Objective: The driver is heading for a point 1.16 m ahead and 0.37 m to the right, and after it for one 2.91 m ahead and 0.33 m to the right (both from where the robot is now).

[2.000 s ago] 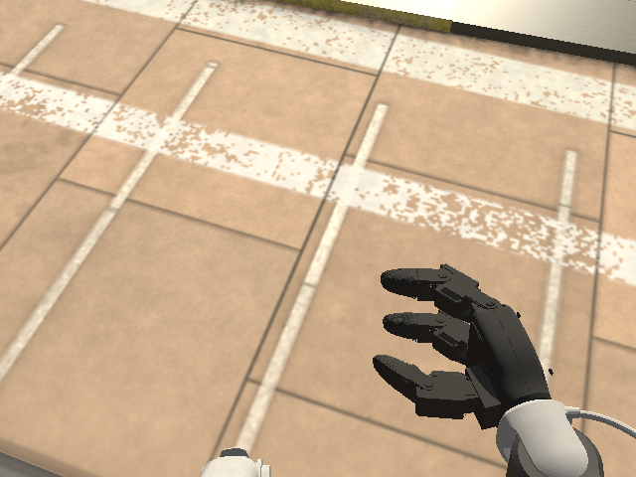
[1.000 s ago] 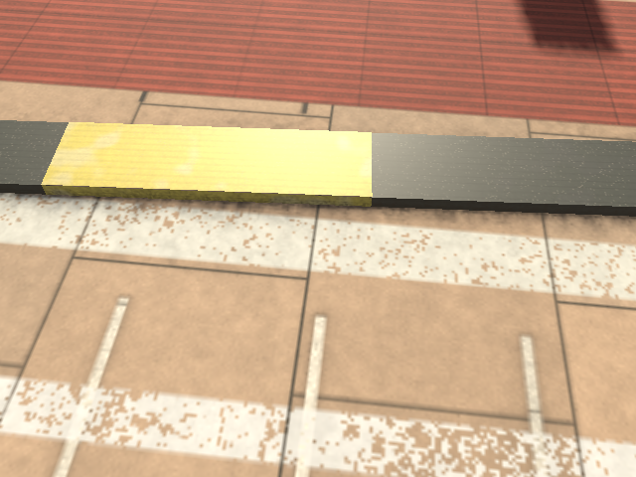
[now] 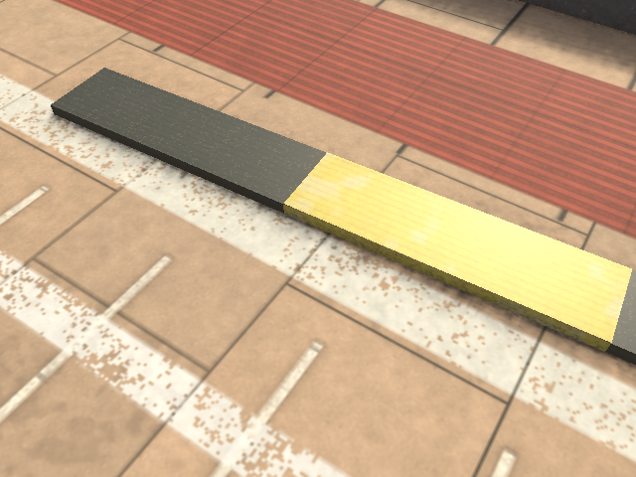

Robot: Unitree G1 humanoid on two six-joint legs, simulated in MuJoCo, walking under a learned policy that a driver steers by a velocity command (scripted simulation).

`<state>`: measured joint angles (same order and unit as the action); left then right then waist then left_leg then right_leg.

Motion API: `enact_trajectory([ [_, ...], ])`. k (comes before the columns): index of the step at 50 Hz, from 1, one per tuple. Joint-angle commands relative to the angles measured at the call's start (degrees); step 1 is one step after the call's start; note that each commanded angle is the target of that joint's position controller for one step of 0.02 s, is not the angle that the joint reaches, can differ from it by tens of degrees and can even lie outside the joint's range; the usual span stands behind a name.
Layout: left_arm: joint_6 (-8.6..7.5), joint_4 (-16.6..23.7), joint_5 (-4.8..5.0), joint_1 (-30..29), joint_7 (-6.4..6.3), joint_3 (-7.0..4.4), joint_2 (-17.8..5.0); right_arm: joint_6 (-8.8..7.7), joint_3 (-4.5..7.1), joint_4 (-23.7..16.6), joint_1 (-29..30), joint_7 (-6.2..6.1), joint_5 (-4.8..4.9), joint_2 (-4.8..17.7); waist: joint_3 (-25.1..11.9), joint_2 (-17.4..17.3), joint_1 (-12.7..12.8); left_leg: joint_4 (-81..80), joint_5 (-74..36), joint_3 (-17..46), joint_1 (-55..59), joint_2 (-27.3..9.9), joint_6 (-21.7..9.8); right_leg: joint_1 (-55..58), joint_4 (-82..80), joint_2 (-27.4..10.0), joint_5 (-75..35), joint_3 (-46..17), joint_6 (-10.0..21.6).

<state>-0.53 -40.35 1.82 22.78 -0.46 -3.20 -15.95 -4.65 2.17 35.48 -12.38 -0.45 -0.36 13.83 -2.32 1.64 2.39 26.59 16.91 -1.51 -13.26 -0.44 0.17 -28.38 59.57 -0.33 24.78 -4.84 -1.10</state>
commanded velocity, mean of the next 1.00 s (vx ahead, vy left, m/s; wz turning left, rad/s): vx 0.46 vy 0.00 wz -0.68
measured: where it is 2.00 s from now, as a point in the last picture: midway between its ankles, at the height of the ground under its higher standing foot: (507, 282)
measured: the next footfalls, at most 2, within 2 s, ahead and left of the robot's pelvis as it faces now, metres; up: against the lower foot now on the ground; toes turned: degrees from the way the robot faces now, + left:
right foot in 0.28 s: +0.23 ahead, -0.15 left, +0.00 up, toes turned -18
left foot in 0.72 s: +0.38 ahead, +0.03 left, +0.00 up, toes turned -47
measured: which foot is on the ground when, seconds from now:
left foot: down 0.00-0.28, up 0.30-0.70, down 0.72-1.00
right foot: up 0.00-0.26, down 0.28-0.72, up 0.74-1.00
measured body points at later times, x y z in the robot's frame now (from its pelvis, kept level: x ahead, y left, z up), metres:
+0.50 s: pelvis +0.15 -0.04 +0.00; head +0.20 -0.07 +0.44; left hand +0.42 +0.15 -0.09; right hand +0.21 -0.36 -0.10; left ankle +0.25 +0.11 -0.68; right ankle +0.19 -0.13 -0.74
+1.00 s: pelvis +0.34 -0.09 +0.01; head +0.37 -0.08 +0.46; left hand +0.67 -0.10 -0.06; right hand +0.12 -0.24 -0.10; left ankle +0.36 +0.06 -0.74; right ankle +0.31 -0.32 -0.66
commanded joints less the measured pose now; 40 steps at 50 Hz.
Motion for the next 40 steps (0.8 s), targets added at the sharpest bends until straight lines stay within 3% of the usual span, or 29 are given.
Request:
enact_trajectory([
  [1,0.53,7.4,-0.50,-7.2,0.46,-1.99,-5.8,0.38,2.55,-1.5,0.0,-0.66,-0.36,7.0,6.4,-12.3,-3.3,-12.2,-20.8,10.3,12.1,-16.7,-7.9,-22.6,11.2,-6.3,-5.9,0.2,-2.4],
  [4,1.29,8.4,-0.88,-9.7,0.98,-1.26,-3.1,0.80,3.08,0.0,2.6,-1.51,-0.76,8.5,7.0,-10.3,-2.4,-12.8,-30.7,-0.1,6.4,-14.3,-7.6,-17.0,5.0,-6.0,-12.6,3.9,-4.2],
  [7,1.17,9.4,-0.89,-13.8,2.65,-0.37,-1.0,1.78,3.87,1.6,3.1,-2.03,-0.02,11.0,5.5,-8.7,-3.5,-10.3,-32.3,-6.2,6.2,-13.2,-6.5,-9.1,-10.2,-5.3,-19.9,6.6,-2.4],
  [9,1.41,9.6,-0.92,-14.7,3.80,-0.94,-2.5,2.09,4.42,2.3,3.2,-1.83,1.05,12.8,3.8,-8.4,-3.4,-7.5,-37.1,-7.8,7.9,-14.2,-6.0,-4.1,-15.6,-3.6,-20.2,9.0,-0.5],
  [11,2.20,9.5,-0.92,-13.4,4.09,-2.21,-5.5,1.99,5.07,2.6,3.7,-1.18,2.61,14.4,1.7,-8.5,-1.8,-1.4,-46.9,-8.9,9.9,-14.7,-5.2,1.7,-19.1,-0.8,-17.0,11.6,2.2],
  [12,2.56,9.0,-0.90,-11.1,3.88,-3.08,-7.3,1.95,5.30,2.6,4.0,-0.87,3.35,14.8,0.2,-8.5,-0.2,3.8,-51.9,-9.3,10.5,-14.6,-4.5,5.8,-21.4,1.3,-15.8,12.6,3.9],
  [13,2.65,7.9,-0.91,-6.0,3.45,-4.40,-9.7,1.98,5.24,2.4,4.6,-0.51,3.94,14.5,-2.5,-7.3,3.0,12.8,-51.9,-10.3,8.6,-13.5,-3.1,14.0,-25.9,3.4,-18.3,12.8,6.3],
  [14,2.83,6.4,-0.97,0.9,2.17,-6.11,-13.1,1.55,4.43,2.2,3.2,-0.03,3.20,12.2,-6.0,-2.7,6.6,27.0,-39.0,-10.3,-0.2,-10.6,0.0,27.5,-30.9,4.1,-26.8,9.3,9.6],
  [15,2.88,7.9,-0.09,-1.3,0.89,-6.60,-18.9,1.28,1.95,0.4,-2.3,0.68,-1.57,3.3,-8.7,15.0,-0.4,46.1,20.5,-9.6,-18.3,-2.6,3.5,40.5,-25.6,-9.2,-58.3,-9.3,15.7],
  [16,1.35,11.9,-2.26,-4.0,1.77,-6.37,-20.5,0.74,1.91,-0.7,-5.8,0.86,-1.32,8.2,-23.2,15.0,-0.4,59.5,25.1,4.9,-27.5,4.7,4.9,48.4,-34.3,-20.6,-40.4,-38.6,29.3],
  [17,0.59,12.5,-1.89,-5.3,2.43,-5.61,-16.5,0.35,3.07,-1.1,2.0,0.82,0.38,13.4,-20.4,4.6,3.4,57.7,17.9,9.5,-29.3,1.9,3.3,44.5,-39.9,-18.5,-29.2,-34.6,25.7],
  [18,0.17,12.1,-0.74,-8.4,2.19,-5.05,-14.9,0.35,2.90,-2.5,4.9,0.36,0.73,13.3,-12.5,2.5,1.4,52.5,13.1,9.4,-30.0,0.6,2.5,37.3,-41.1,-15.6,-22.2,-30.0,22.3],
  [19,0.25,12.4,0.22,-11.1,1.70,-4.49,-13.0,0.66,2.78,-1.6,4.9,-0.41,-0.11,12.5,-7.8,-1.2,-0.7,47.7,10.3,9.5,-28.5,-1.2,2.5,30.6,-41.7,-12.7,-19.4,-26.3,19.3],
  [20,0.57,12.9,0.01,-13.9,1.07,-4.14,-12.2,1.08,2.96,-1.7,4.8,-0.76,-0.55,12.9,-5.3,-0.7,-2.4,42.9,8.5,9.8,-25.2,-1.7,2.6,24.2,-41.8,-10.7,-21.4,-23.3,18.1],
  [21,0.93,13.7,-0.91,-16.1,0.55,-4.06,-12.1,1.58,3.06,-1.2,4.5,-0.62,-0.59,12.8,-4.1,0.4,-3.8,39.5,7.6,9.4,-21.0,-1.4,2.6,18.7,-42.1,-8.7,-24.4,-20.5,16.9],
  [22,0.95,13.6,-0.99,-16.2,0.18,-4.12,-12.0,1.54,2.87,-0.5,2.8,-0.28,-0.72,11.8,-5.4,0.3,-4.3,35.3,6.1,8.7,-18.0,-0.9,2.8,16.2,-42.6,-7.2,-19.3,-19.4,16.7],
  [25,0.90,13.6,-0.38,-15.2,-0.89,-4.38,-13.3,1.22,2.10,-0.5,4.3,0.54,-0.24,9.7,-4.9,2.9,-3.0,25.3,2.5,7.7,-15.3,0.9,3.7,11.4,-46.0,-5.3,4.9,-22.4,16.8],
  [30,0.74,12.8,0.02,-12.9,-1.16,-4.11,-13.1,-0.59,1.95,-1.9,8.5,1.21,0.94,9.2,-1.2,6.0,-1.4,14.7,-0.4,7.9,-10.9,3.0,3.9,7.9,-44.1,-3.6,10.0,-25.0,14.6],
  [33,0.95,13.5,-0.06,-14.4,-0.77,-3.09,-10.4,-1.40,2.47,-1.6,5.7,1.22,2.00,9.2,-0.3,8.1,-3.3,8.6,-2.7,6.9,-2.3,2.9,3.5,4.2,-40.4,-3.0,10.4,-25.4,12.6],
  [35,0.73,13.6,-0.48,-15.4,-0.44,-1.72,-6.8,-1.83,3.40,1.4,-3.7,1.13,1.97,9.2,-0.9,6.8,-7.7,3.0,-5.2,5.5,10.4,0.7,1.4,-2.8,-32.0,-0.9,13.2,-21.1,9.3],
  [36,0.34,13.5,-0.62,-14.8,-0.38,-0.33,-2.3,-2.17,4.05,2.8,-10.5,1.00,1.11,10.9,-2.1,-0.6,-9.9,-2.7,4.3,14.6,17.4,-6.6,-0.7,-8.6,-15.5,4.2,13.2,-13.5,5.8],
  [37,-0.64,15.9,0.44,-12.6,-0.24,1.11,1.6,-2.18,4.24,1.7,-10.8,1.48,-1.58,15.3,0.2,-13.1,-6.6,-12.8,27.8,39.4,18.9,-17.5,-6.8,-20.4,-1.4,8.4,10.3,-8.5,4.6],
  [38,-1.57,16.5,2.06,-12.5,0.04,0.49,-2.3,-2.42,5.10,0.9,-6.0,1.88,-1.88,17.1,6.5,-16.7,-4.3,-17.6,39.1,51.8,13.8,-22.9,-11.9,-29.1,6.5,2.7,4.3,-8.0,4.3],
  [39,-1.73,15.1,1.71,-14.2,0.12,-0.43,-6.1,-2.35,4.35,0.4,-4.7,1.60,-0.50,14.0,9.8,-11.6,-4.8,-16.7,35.0,46.8,12.3,-22.0,-11.8,-31.0,9.9,0.7,-1.4,-7.0,3.9],
  [40,-1.85,13.8,0.30,-14.4,0.13,-0.91,-7.2,-2.01,3.65,0.7,-5.9,1.35,0.11,11.9,8.8,-7.1,-5.0,-14.6,28.9,39.3,11.7,-18.8,-10.1,-29.5,10.9,0.2,-5.2,-6.2,3.7],
])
